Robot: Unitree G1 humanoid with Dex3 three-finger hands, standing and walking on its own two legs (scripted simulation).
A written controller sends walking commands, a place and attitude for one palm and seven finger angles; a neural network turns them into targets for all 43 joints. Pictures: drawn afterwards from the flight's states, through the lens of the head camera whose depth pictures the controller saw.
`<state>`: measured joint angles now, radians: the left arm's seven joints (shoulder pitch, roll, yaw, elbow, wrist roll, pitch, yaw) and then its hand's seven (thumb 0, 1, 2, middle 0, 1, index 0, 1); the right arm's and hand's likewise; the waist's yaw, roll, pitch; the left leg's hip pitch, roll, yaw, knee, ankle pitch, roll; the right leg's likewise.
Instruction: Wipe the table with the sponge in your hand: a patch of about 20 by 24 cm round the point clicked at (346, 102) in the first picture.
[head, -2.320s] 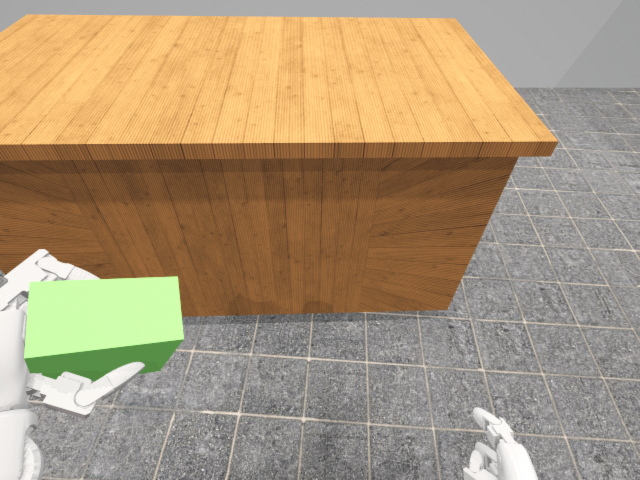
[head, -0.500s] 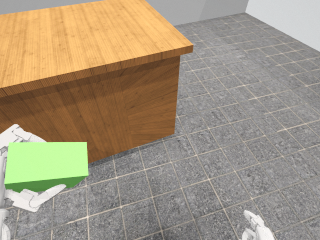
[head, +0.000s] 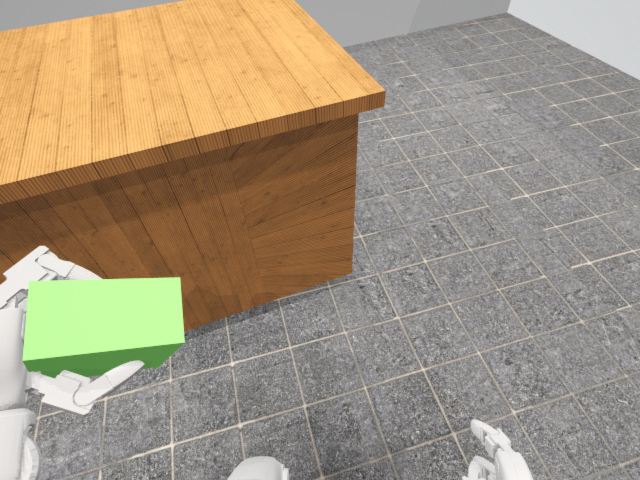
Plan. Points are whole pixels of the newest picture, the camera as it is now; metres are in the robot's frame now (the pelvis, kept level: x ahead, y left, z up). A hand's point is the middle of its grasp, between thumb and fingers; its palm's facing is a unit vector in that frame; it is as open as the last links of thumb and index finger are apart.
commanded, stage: take the last steps up to it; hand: left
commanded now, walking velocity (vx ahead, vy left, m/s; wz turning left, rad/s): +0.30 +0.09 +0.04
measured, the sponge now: (127, 330) +0.23 +0.20 +0.14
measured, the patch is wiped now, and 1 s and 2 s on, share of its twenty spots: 0.00 0.00 0.00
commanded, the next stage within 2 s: come to a stop and stand still in 1.56 s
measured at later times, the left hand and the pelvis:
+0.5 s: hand (116, 220) +0.34 +0.24 +0.18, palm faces +0.37 -0.81 -0.45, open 10.2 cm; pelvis +0.12 +0.01 +0.00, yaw -2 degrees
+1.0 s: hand (144, 143) +0.47 +0.25 +0.19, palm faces +0.40 -0.82 -0.42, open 10.2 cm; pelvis +0.24 +0.01 +0.00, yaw -1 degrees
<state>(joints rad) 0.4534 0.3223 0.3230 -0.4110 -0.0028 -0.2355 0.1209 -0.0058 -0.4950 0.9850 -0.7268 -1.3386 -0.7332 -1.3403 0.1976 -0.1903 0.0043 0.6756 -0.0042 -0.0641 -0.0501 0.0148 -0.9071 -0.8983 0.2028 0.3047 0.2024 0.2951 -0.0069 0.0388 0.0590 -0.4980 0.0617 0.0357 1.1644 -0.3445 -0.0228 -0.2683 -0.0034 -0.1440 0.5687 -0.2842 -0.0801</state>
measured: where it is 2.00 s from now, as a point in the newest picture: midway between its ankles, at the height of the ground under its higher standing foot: (341, 431)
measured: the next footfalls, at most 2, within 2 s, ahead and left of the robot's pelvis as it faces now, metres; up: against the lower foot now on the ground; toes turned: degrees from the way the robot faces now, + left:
left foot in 0.24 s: +0.16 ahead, +0.14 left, +0.00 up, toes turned +8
right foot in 0.54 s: +0.20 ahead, -0.12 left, +0.00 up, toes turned -10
